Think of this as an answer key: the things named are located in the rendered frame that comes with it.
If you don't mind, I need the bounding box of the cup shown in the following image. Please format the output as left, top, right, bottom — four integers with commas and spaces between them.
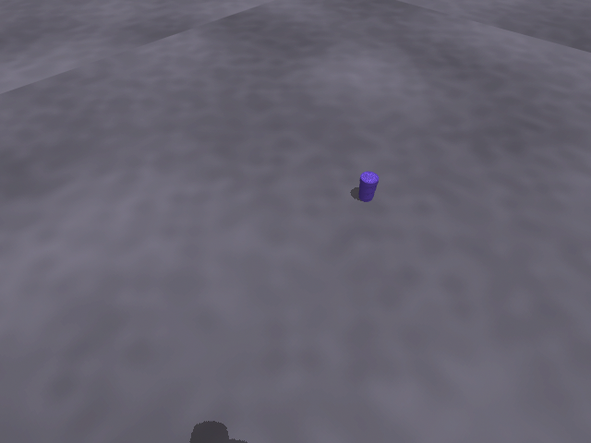
359, 172, 379, 202

